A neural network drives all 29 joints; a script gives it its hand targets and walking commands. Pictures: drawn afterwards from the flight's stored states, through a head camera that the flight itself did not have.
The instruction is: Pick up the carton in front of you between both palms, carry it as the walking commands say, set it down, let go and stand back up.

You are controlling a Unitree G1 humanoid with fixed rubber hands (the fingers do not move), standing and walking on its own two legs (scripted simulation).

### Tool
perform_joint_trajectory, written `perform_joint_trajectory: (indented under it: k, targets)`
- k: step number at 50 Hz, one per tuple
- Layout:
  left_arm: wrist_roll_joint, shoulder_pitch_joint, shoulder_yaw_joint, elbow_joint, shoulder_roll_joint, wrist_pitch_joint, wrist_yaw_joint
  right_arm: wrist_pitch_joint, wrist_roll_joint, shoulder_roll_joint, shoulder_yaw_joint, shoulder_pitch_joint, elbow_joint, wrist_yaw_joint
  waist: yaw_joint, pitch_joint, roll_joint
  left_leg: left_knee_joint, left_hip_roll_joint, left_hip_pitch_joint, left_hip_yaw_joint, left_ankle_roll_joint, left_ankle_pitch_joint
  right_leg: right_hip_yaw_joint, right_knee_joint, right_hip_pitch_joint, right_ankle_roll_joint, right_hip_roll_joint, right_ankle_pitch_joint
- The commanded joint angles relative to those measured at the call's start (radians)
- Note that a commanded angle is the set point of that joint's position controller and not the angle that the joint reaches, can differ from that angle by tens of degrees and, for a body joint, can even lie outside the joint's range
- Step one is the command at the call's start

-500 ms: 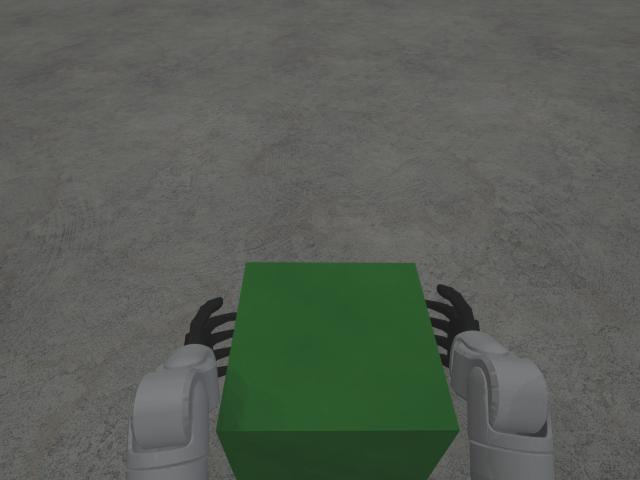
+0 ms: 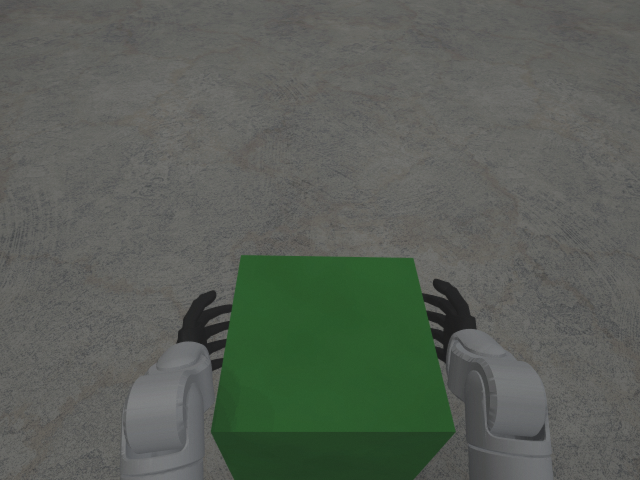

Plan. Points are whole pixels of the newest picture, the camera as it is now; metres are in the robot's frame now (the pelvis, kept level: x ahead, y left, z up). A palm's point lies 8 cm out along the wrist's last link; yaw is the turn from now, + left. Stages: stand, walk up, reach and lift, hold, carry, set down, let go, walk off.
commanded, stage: carry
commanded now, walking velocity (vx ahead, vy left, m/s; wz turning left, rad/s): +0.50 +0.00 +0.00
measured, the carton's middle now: (324, 380) +0.25 +0.00 -0.02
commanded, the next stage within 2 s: none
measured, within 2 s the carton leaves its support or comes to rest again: neither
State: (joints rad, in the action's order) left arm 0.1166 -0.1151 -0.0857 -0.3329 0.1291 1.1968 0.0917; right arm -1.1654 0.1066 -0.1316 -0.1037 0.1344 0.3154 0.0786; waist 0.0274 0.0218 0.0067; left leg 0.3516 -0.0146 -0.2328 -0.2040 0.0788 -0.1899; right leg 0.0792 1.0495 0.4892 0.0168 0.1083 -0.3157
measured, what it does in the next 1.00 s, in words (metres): walks ahead: right foot, then left foot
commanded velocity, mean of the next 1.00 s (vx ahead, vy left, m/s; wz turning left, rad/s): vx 0.50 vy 0.00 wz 0.00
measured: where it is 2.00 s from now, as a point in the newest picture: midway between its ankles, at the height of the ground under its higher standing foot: (299, 209)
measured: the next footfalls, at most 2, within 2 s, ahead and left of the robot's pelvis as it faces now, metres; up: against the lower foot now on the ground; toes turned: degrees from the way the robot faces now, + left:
right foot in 0.28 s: +0.38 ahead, -0.13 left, +0.00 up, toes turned -10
left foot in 0.78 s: +0.71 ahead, +0.10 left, +0.00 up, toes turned +13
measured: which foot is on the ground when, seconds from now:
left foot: down 0.00-0.30, up 0.32-0.76, down 0.78-1.00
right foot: up 0.00-0.26, down 0.28-0.80, up 0.82-1.00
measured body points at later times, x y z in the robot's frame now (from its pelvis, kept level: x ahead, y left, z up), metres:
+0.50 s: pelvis +0.34 -0.05 +0.00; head +0.36 -0.07 +0.45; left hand +0.60 +0.12 +0.07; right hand +0.63 -0.18 +0.07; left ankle +0.31 +0.10 -0.67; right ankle +0.34 -0.12 -0.75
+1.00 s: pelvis +0.67 +0.02 +0.00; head +0.70 +0.04 +0.45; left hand +0.94 +0.17 +0.04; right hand +0.94 -0.13 +0.05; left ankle +0.67 +0.09 -0.75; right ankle +0.65 -0.13 -0.67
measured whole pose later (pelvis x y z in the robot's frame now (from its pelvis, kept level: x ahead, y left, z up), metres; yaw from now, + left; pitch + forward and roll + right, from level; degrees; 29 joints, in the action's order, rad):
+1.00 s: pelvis +0.67 +0.02 +0.00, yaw +0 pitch +4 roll -2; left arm 0.12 -0.09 -0.07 -0.32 0.13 1.17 0.09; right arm -1.13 0.10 -0.13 -0.10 0.10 0.30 0.07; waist 0.02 0.02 0.01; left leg 0.32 -0.04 -0.23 -0.22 0.07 -0.17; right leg 0.08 1.02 0.54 0.00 0.10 -0.26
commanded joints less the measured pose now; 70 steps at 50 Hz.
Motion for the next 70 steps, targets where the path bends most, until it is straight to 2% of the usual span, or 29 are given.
perform_joint_trajectory:
  k: [1,5,10,13,14,15,16,17,19,21,25,29,35,38,39,40,41,42,44,46,54,60,63,64,65,66,67,69,70]
  targets:
    - [-0.382,-0.434,0.728,-0.1,0.973,-0.049,-0.242,0.002,-0.428,-0.971,0.734,0.379,0.073,-0.279,-0.013,0.313,-0.139,-0.155,-0.266,0.346,0.227,0.073,0.308,0.013,-0.148,0.114,0.008,0.009,0.066]
    - [-0.387,-0.45,0.736,-0.154,0.93,-0.042,-0.23,-0.004,-0.426,-0.911,0.725,0.374,0.112,-0.278,-0.01,0.223,-0.148,-0.167,-0.232,0.35,0.146,0.063,0.363,0.07,-0.386,0.128,0.013,-0.009,0.187]
    - [-0.406,-0.456,0.719,-0.167,0.844,0.007,-0.237,-0.042,-0.387,-0.828,0.694,0.354,0.114,-0.256,-0.009,0.152,-0.163,-0.137,-0.224,0.355,0.078,0.026,0.493,0.131,-0.548,0.021,-0.029,-0.048,0.295]
    - [-0.408,-0.449,0.695,-0.134,0.818,0.031,-0.246,-0.066,-0.377,-0.797,0.689,0.379,0.108,-0.249,-0.039,0.239,-0.128,0.16,-0.169,0.276,-0.023,-0.03,0.642,0.219,-0.618,-0.319,-0.049,-0.138,0.208]
    - [-0.407,-0.445,0.685,-0.122,0.811,0.037,-0.249,-0.073,-0.374,-0.785,0.686,0.397,0.103,-0.247,-0.061,0.3,-0.063,0.361,-0.146,0.119,-0.019,-0.053,0.452,0.106,-0.623,-0.526,-0.049,-0.049,0.137]
    - [-0.395,-0.464,0.67,-0.097,0.792,0.034,-0.255,-0.084,-0.38,-0.798,0.697,0.416,0.12,-0.245,-0.06,0.389,0.196,0.686,-0.037,-0.186,0.019,-0.102,0.158,-0.39,-0.723,-0.753,-0.194,0.254,-0.053]
    - [-0.407,-0.442,0.676,-0.068,0.827,0.031,-0.256,-0.085,-0.38,-0.795,0.702,0.435,0.12,-0.248,-0.062,0.376,0.307,0.875,0.047,-0.365,0.122,-0.097,-0.257,-0.625,-0.856,-0.769,-0.256,0.335,0.087]
    - [-0.42,-0.472,0.677,-0.093,0.853,0.027,-0.259,-0.078,-0.383,-0.836,0.709,0.451,0.091,-0.249,-0.054,0.359,0.219,0.978,-0.024,-0.401,0.208,-0.06,-0.259,-0.5,-0.821,-0.742,-0.245,0.321,0.237]
    - [-0.432,-0.52,0.691,-0.115,0.919,0.013,-0.262,-0.058,-0.392,-0.901,0.716,0.466,0.082,-0.254,-0.042,0.343,0.041,0.903,-0.104,-0.387,0.226,-0.04,-0.157,-0.291,-0.79,-0.619,-0.177,0.258,0.402]
    - [-0.442,-0.549,0.701,-0.136,0.949,0.001,-0.265,-0.042,-0.395,-0.943,0.724,0.469,0.087,-0.249,-0.037,0.343,0.07,0.782,-0.116,-0.333,0.198,-0.049,-0.075,-0.169,-0.825,-0.546,-0.129,0.215,0.332]
    - [-0.448,-0.513,0.699,-0.16,0.92,-0.001,-0.271,-0.028,-0.376,-0.942,0.732,0.432,0.102,-0.231,-0.04,0.3,0.121,0.576,-0.106,-0.38,0.129,-0.081,-0.009,-0.062,-0.886,-0.547,-0.141,0.183,0.297]
    - [-0.429,-0.464,0.678,-0.145,0.866,0.017,-0.269,-0.046,-0.372,-0.901,0.73,0.403,0.105,-0.222,-0.045,0.234,0.123,0.352,-0.091,-0.411,0.068,-0.098,0.089,0.011,-0.886,-0.593,-0.142,0.145,0.406]
    - [-0.394,-0.444,0.665,-0.091,0.848,0.031,-0.264,-0.069,-0.384,-0.873,0.719,0.41,0.07,-0.241,-0.048,0.138,0.156,0.143,-0.05,-0.323,0.007,-0.059,0.175,0.076,-0.84,-0.629,-0.106,0.139,0.581]
    - [-0.397,-0.463,0.678,-0.083,0.854,0.028,-0.264,-0.064,-0.384,-0.88,0.705,0.389,0.035,-0.25,-0.017,0.242,0.118,0.07,0.041,0.036,-0.085,-0.043,0.094,0.171,-0.526,-0.547,-0.054,0.085,0.76]
    - [-0.397,-0.47,0.685,-0.081,0.851,0.026,-0.265,-0.06,-0.38,-0.879,0.696,0.376,0.023,-0.254,0.004,0.314,0.04,0.074,-0.041,0.26,0.023,-0.039,0.018,0.153,-0.333,-0.384,-0.031,0.061,0.555]
    - [-0.408,-0.496,0.704,-0.102,0.867,0.029,-0.263,-0.048,-0.364,-0.873,0.683,0.377,-0.003,-0.259,0.007,0.418,-0.211,-0.008,-0.347,0.5,0.51,0.107,-0.157,0.119,0.001,-0.081,0.02,-0.045,0.291]
    - [-0.407,-0.498,0.709,-0.103,0.869,0.021,-0.266,-0.037,-0.377,-0.91,0.693,0.358,-0.026,-0.262,-0.002,0.405,-0.331,-0.146,-0.421,0.532,0.737,0.168,-0.005,0.028,0.186,0.11,0.015,-0.131,-0.146]
    - [-0.409,-0.514,0.717,-0.088,0.907,0.007,-0.268,-0.026,-0.391,-0.935,0.698,0.38,0.003,-0.265,-0.005,0.383,-0.246,-0.107,-0.407,0.509,0.609,0.158,0.155,-0.06,0.281,0.158,-0.018,-0.065,-0.145]
    - [-0.416,-0.513,0.733,-0.085,0.969,-0.023,-0.269,-0.003,-0.402,-0.998,0.714,0.398,0.023,-0.268,-0.008,0.364,-0.067,-0.077,-0.351,0.385,0.417,0.09,0.336,-0.087,0.205,0.136,-0.045,0.014,-0.043]
    - [-0.416,-0.488,0.744,-0.086,1.006,-0.049,-0.264,0.015,-0.413,-1.02,0.726,0.401,0.043,-0.271,-0.017,0.372,-0.09,-0.117,-0.307,0.321,0.296,0.037,0.264,-0.061,0.087,0.081,-0.036,0.026,0.038]
    - [-0.391,-0.403,0.766,-0.136,0.956,-0.078,-0.237,0.032,-0.411,-0.931,0.733,0.311,0.09,-0.284,-0.013,0.233,-0.141,-0.189,-0.243,0.351,0.132,0.052,0.303,0.064,-0.32,0.17,0.011,0.002,0.201]
    - [-0.411,-0.427,0.737,-0.192,0.83,-0.013,-0.237,-0.018,-0.387,-0.815,0.704,0.321,0.139,-0.253,-0.01,0.132,-0.164,-0.157,-0.233,0.364,0.063,0.024,0.45,0.127,-0.538,0.065,-0.035,-0.041,0.294]
    - [-0.409,-0.422,0.706,-0.17,0.795,0.02,-0.241,-0.051,-0.382,-0.775,0.697,0.351,0.142,-0.244,-0.039,0.218,-0.14,0.128,-0.187,0.311,-0.033,-0.031,0.66,0.212,-0.619,-0.259,-0.057,-0.129,0.229]
    - [-0.407,-0.414,0.691,-0.155,0.785,0.028,-0.243,-0.061,-0.38,-0.76,0.695,0.372,0.143,-0.242,-0.059,0.288,-0.077,0.324,-0.156,0.171,-0.036,-0.054,0.513,0.145,-0.618,-0.476,-0.055,-0.082,0.16]
    - [-0.396,-0.433,0.674,-0.142,0.761,0.032,-0.248,-0.075,-0.387,-0.77,0.703,0.391,0.152,-0.24,-0.06,0.38,0.138,0.638,-0.07,-0.118,-0.005,-0.097,0.228,-0.302,-0.684,-0.716,-0.171,0.21,0.008]
    - [-0.405,-0.421,0.676,-0.108,0.787,0.03,-0.25,-0.08,-0.388,-0.767,0.708,0.409,0.162,-0.241,-0.065,0.401,0.334,0.865,0.052,-0.341,0.088,-0.11,-0.249,-0.623,-0.839,-0.789,-0.262,0.334,0.101]
    - [-0.418,-0.439,0.676,-0.122,0.815,0.03,-0.253,-0.077,-0.389,-0.802,0.713,0.425,0.13,-0.242,-0.056,0.372,0.24,0.985,-0.014,-0.401,0.199,-0.072,-0.266,-0.519,-0.817,-0.763,-0.256,0.325,0.254]
    - [-0.425,-0.485,0.686,-0.133,0.887,0.019,-0.257,-0.063,-0.395,-0.869,0.72,0.444,0.113,-0.247,-0.043,0.348,0.056,0.921,-0.1,-0.389,0.223,-0.044,-0.168,-0.302,-0.779,-0.633,-0.187,0.259,0.448]
    - [-0.432,-0.51,0.691,-0.143,0.91,0.014,-0.259,-0.054,-0.399,-0.9,0.722,0.451,0.111,-0.247,-0.039,0.339,0.042,0.837,-0.12,-0.364,0.222,-0.047,-0.118,-0.228,-0.797,-0.583,-0.151,0.233,0.415]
